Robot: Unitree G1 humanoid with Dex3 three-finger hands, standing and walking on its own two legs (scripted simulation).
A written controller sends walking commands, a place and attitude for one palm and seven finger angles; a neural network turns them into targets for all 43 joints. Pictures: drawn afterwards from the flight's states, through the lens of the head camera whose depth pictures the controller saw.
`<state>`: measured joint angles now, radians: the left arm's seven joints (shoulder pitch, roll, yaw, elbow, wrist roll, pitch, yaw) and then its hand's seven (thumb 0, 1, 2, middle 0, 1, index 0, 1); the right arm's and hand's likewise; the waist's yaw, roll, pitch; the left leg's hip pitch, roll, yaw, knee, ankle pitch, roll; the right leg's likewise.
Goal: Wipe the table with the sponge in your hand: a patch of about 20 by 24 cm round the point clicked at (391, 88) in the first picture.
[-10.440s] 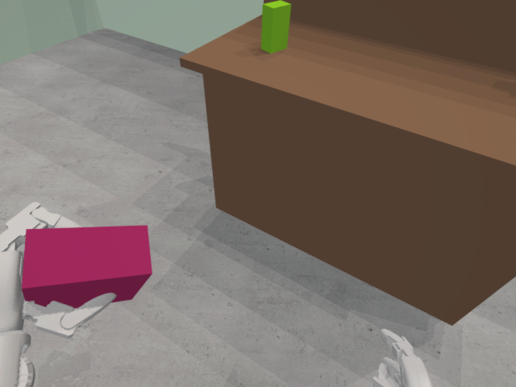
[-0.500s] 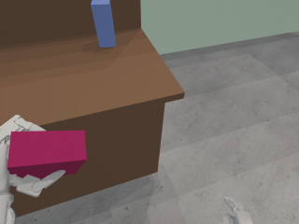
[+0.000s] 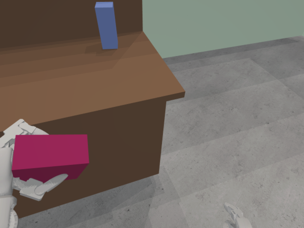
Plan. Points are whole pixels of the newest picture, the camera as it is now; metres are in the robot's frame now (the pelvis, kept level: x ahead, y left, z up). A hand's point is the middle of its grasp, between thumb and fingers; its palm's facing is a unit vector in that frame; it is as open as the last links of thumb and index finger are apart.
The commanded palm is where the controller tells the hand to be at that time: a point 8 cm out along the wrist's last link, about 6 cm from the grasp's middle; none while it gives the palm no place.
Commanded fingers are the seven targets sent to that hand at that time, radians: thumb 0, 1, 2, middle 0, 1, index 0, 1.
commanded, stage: look again from close up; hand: left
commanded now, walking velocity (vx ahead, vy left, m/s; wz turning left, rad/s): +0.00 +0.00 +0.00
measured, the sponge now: (61, 159) +0.22 +0.21 +0.13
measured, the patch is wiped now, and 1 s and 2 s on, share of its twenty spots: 0.00 0.00 0.00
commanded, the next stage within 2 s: shuffle to correct the standing spot in 0.26 s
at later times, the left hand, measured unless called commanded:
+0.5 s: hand (22, 130) +0.27 +0.30 +0.16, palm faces +0.39 -0.84 -0.37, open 10.3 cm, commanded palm +0.21 +0.33 +0.18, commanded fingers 0.00 0.10 1.30 -1.20 -1.60 -1.20 -1.60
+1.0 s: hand (17, 109) +0.33 +0.34 +0.16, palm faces +0.39 -0.83 -0.41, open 10.3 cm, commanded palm +0.27 +0.37 +0.18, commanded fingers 0.00 0.10 1.30 -1.20 -1.60 -1.20 -1.60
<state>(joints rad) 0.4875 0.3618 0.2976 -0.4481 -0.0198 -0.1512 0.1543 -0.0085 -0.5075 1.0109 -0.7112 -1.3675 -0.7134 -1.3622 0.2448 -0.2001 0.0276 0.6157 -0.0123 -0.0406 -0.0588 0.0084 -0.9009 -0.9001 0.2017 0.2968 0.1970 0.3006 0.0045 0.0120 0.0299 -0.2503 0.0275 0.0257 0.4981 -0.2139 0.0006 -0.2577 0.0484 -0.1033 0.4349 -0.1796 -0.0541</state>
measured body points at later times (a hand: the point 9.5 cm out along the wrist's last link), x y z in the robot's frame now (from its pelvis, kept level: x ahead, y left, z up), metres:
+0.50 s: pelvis +0.04 +0.05 +0.00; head +0.06 +0.07 +0.45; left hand +0.24 +0.35 +0.18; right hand +0.22 -0.16 -0.06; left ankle +0.04 +0.12 -0.74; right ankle +0.06 -0.07 -0.74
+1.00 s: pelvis +0.10 +0.10 -0.03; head +0.13 +0.12 +0.41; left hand +0.30 +0.38 +0.18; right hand +0.27 -0.14 -0.11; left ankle +0.13 +0.21 -0.74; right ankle +0.05 -0.04 -0.70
